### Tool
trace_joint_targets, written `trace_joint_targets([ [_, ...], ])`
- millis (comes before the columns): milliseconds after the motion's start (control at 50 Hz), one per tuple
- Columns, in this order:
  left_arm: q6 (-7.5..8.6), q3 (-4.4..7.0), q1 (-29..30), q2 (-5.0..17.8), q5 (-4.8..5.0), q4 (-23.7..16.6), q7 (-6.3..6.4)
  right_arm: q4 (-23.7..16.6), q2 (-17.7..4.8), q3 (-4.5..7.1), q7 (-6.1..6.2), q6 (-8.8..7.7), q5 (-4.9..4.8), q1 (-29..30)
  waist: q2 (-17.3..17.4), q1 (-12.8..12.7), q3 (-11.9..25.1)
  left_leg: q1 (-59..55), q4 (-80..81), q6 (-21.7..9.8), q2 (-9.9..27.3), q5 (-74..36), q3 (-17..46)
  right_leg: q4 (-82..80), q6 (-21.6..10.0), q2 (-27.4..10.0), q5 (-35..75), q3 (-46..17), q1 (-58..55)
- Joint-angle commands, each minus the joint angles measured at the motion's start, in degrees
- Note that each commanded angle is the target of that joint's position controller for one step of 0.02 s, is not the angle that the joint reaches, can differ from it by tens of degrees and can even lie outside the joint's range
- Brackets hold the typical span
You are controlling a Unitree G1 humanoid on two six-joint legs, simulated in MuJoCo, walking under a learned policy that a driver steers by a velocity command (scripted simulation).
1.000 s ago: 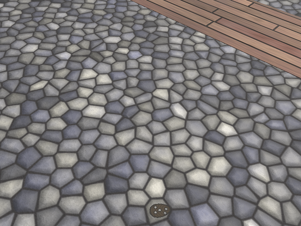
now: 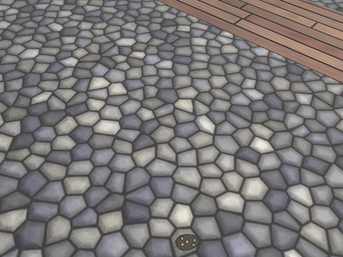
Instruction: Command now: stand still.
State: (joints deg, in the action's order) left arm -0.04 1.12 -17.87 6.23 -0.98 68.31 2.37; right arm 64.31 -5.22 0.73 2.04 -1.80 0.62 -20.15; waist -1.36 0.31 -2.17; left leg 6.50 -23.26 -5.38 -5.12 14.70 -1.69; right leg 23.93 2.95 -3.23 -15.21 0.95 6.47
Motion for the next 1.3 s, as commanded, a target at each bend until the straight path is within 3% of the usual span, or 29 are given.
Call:
trace_joint_targets([
  [20,0.11,0.33,-4.7,2.7,0.02,0.0,0.09,-0.3,-4.1,0.59,0.1,-0.19,-0.01,-5.0,1.7,0.0,-3.9,2.3,5.6,2.8,10.2,-12.9,9.8,-2.2,-1.9,-3.5,7.4,-2.9,2.3],
  [340,0.22,0.3,-5.6,2.5,0.02,-0.1,0.1,-0.3,-3.9,0.5,0.02,-0.27,-0.02,-5.7,1.4,0.1,-4.1,2.0,5.4,2.6,10.0,-13.3,9.5,-2.4,-1.8,-3.7,7.5,-2.7,2.5],
  [360,0.2,0.22,-5.7,2.2,-0.09,0.0,0.08,-0.3,-3.7,0.48,-0.01,-0.22,0.01,-5.9,1.6,0.3,-3.3,1.7,6.3,2.3,9.6,-7.5,9.6,-2.3,-1.9,-3.2,5.3,-2.3,2.3],
  [400,0.13,0.49,-5.0,2.4,-0.75,-0.8,-0.08,-0.5,-5.9,1.31,-0.07,0.26,-0.03,-6.3,4.0,1.1,-4.6,2.6,8.6,0.2,9.5,9.4,12.2,1.9,-2.4,-0.3,-3.3,0.8,5.2],
  [440,0.16,0.61,-1.9,2.3,-1.56,-3.2,-0.56,0.0,-8.4,2.53,-0.26,0.93,0.2,-10.3,6.7,3.4,-8.1,1.2,11.3,-4.6,13.7,28.3,19.2,10.0,-3.5,2.5,-11.7,4.7,15.5],
  [480,0.72,0.69,3.7,2.4,-1.99,-6.9,-1.33,1.1,-8.6,2.93,-0.41,0.9,0.93,-15.5,7.9,6.4,-11.9,1.2,15.5,-9.5,20.0,34.9,28.5,18.6,-5.0,1.9,-14.8,3.5,24.6],
  [500,1.19,0.81,5.6,2.5,-1.98,-8.6,-1.75,1.2,-8.8,3.04,-0.33,0.58,1.37,-15.9,7.6,6.3,-12.8,0.5,16.5,-11.4,22.0,33.6,30.9,22.8,-5.5,0.6,-14.7,1.8,28.8],
  [540,2.36,1.31,7.3,3.4,-1.58,-10.5,-2.31,0.6,-9.3,3.24,-0.11,-0.15,1.48,-13.8,5.2,4.8,-11.6,-1.2,16.7,-12.3,22.9,26.9,29.7,25.2,-6.0,-0.7,-10.8,0.1,32.4],
  [600,3.09,2.14,7.6,4.4,-1.08,-11.6,-3.03,-0.1,-9.2,3.04,-0.1,-1.67,1.08,-11.1,4.9,2.5,-7.5,-1.5,15.1,-10.3,19.8,12.5,21.5,23.4,-5.9,-0.3,-4.0,0.4,28.2],
  [680,2.66,2.34,9.8,4.1,-0.31,-14.1,-3.69,-0.5,-10.0,2.91,-0.36,-2.43,0.8,-10.0,6.9,1.3,-6.6,5.8,13.1,-8.3,17.9,7.0,14.9,15.4,-5.9,1.4,0.8,2.6,17.1],
  [700,2.64,2.47,8.7,4.2,-0.15,-14.1,-3.69,-0.7,-10.6,2.99,-0.52,-2.57,0.67,-9.2,6.8,0.3,-6.7,8.4,11.8,-7.8,17.7,6.0,13.7,13.2,-6.1,2.0,1.9,3.5,12.8],
  [740,3.0,3.29,1.1,5.2,-0.06,-11.8,-3.36,-0.9,-11.1,3.04,-0.83,-2.92,0.53,-8.3,4.8,-3.3,-5.1,13.8,4.1,-6.1,15.3,-0.2,10.4,7.8,-6.1,5.1,2.2,6.2,-0.4],
  [760,3.66,4.26,-5.5,7.2,-0.11,-9.8,-2.81,-0.8,-10.2,2.6,-1.2,-3.45,0.68,-9.0,2.3,-6.2,-1.9,16.6,-5.7,-4.9,12.5,-7.4,6.9,5.6,-6.9,5.0,-0.2,4.7,-9.6],
  [780,4.49,5.63,-15.1,12.5,-1.25,-8.5,-2.19,-2.4,-7.2,1.76,-1.66,-3.8,0.65,-7.7,-7.5,-10.2,3.1,22.1,-26.4,-2.0,7.3,-3.5,-0.1,-3.6,-9.7,-9.1,-15.3,-13.8,-16.9],
  [800,3.74,6.36,-19.2,17.5,-0.99,-7.2,-2.36,-4.1,-4.9,1.64,-2.41,-3.82,0.44,-9.4,-16.6,-8.6,4.8,35.6,-41.6,-0.8,0.0,16.7,-1.4,-16.8,-15.4,-20.3,-33.5,-42.7,-20.0],
  [820,2.85,5.3,-12.5,13.9,-0.51,-8.2,-2.35,-4.8,-9.0,2.54,-2.84,-3.16,2.02,-5.7,-6.9,-5.0,-2.4,39.1,-48.7,-1.7,5.1,12.6,2.6,-17.2,-15.0,-19.4,-39.4,-41.3,-12.3],
  [840,3.04,4.52,-5.6,11.4,-0.24,-10.5,-2.82,-5.6,-8.5,2.47,-3.45,-3.08,2.24,-2.3,-2.8,-3.0,-6.1,39.0,-48.9,-1.9,7.7,6.0,2.6,-16.3,-14.1,-17.3,-30.4,-33.3,-6.0],
  [860,3.66,3.77,-2.4,9.7,-0.19,-11.2,-3.09,-5.5,-7.1,2.33,-3.71,-3.2,1.69,-1.9,-0.5,-1.1,-6.2,35.0,-45.9,-1.3,9.5,1.3,3.1,-16.6,-13.0,-14.3,-18.4,-25.5,-1.2],
  [900,4.72,2.53,-2.7,6.4,-0.04,-10.2,-2.77,-4.7,-6.3,2.45,-3.82,-2.36,1.93,-3.7,-2.0,1.5,-4.6,28.8,-42.0,0.2,10.7,-2.4,2.4,-16.3,-11.2,-9.6,-2.7,-15.3,2.3],
  [960,5.41,2.04,-8.1,7.0,-0.13,-7.9,-2.39,-6.0,-6.8,2.69,-4.1,-1.12,1.47,0.0,-2.5,1.7,-3.7,31.5,-40.3,1.2,10.1,-6.0,0.4,-15.4,-11.6,-8.0,13.1,-9.4,-0.2],
  [1040,5.63,1.24,-13.0,7.1,0.19,-6.7,-2.13,-10.0,-6.7,2.3,-4.16,-0.76,1.42,12.0,-1.9,-0.4,-4.5,36.5,-32.4,2.5,9.5,-10.5,-1.7,-14.9,-11.8,-7.6,27.4,-5.7,-3.6],
  [1100,5.99,0.68,-15.1,6.5,0.18,-6.3,-1.71,-12.4,-5.8,1.62,-3.97,-1.12,0.6,19.8,-2.9,-1.9,-5.2,33.4,-21.8,2.6,7.7,-13.7,-3.4,-15.0,-11.6,-6.4,31.1,-3.7,-4.5],
  [1180,6.05,0.82,-17.2,7.9,-0.21,-5.2,-1.2,-14.3,-6.6,1.27,-3.8,-1.46,0.26,25.3,-3.4,-2.9,-5.9,29.9,-12.7,0.7,5.8,-12.6,-5.0,-13.7,-12.3,-8.1,37.1,-2.8,-9.9],
  [1220,6.05,1.03,-15.9,8.7,-0.5,-5.1,-1.02,-14.2,-7.6,1.6,-3.36,-1.87,0.23,23.4,-3.7,-1.1,-4.4,25.0,-10.2,-1.3,4.1,-8.5,-5.6,-9.1,-12.2,-8.8,48.0,-1.8,-12.5],
  [1240,6.03,1.17,-15.4,9.2,-0.75,-5.1,-0.96,-13.0,-8.3,2.0,-3.07,-2.24,0.23,19.1,-4.0,0.7,-2.1,19.8,-9.5,-2.5,2.6,-6.4,-6.0,-4.3,-11.8,-8.9,55.3,-1.3,-13.3],
  [1260,5.97,1.44,-15.0,9.9,-0.86,-5.0,-1.09,-10.6,-9.5,2.73,-2.82,-2.71,0.17,11.4,-4.0,3.7,1.6,12.0,-7.7,-3.8,0.8,-6.0,-6.1,3.7,-11.5,-8.4,59.2,-0.7,-13.4],
  [1280,5.82,1.57,-13.6,10.4,-0.37,-5.4,-1.3,-7.7,-10.9,3.58,-2.4,-3.26,0.66,2.0,-3.4,7.9,6.1,-0.4,-4.0,-5.3,2.0,-8.7,-4.7,14.9,-10.8,-6.9,53.9,0.7,-8.2],
  [1300,5.88,1.06,-13.6,8.4,0.3,-7.2,-1.73,-6.1,-15.6,4.94,-1.91,-3.52,2.32,-7.4,1.5,10.5,13.3,-15.1,-3.6,-8.4,14.7,-2.0,9.6,32.2,-10.2,-4.1,32.7,2.3,3.7],
])
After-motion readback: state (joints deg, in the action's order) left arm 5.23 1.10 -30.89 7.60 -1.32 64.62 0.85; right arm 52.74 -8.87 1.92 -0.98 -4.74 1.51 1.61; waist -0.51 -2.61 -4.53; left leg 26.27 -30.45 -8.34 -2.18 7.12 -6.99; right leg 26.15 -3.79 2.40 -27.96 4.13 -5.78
